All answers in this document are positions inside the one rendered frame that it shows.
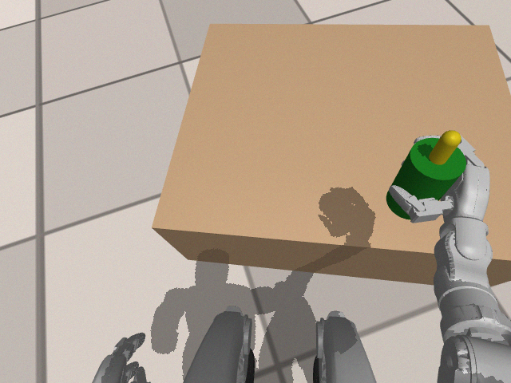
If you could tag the right robot arm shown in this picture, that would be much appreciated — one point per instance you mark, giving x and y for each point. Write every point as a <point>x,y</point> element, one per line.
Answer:
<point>476,335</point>

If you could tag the left robot hand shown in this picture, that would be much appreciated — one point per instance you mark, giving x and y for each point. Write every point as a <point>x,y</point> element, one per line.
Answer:
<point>114,368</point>

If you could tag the bottle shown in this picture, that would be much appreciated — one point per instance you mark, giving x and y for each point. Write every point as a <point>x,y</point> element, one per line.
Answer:
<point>430,169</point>

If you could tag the right robot hand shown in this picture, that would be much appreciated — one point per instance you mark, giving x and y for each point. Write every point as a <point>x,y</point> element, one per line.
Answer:
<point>468,196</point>

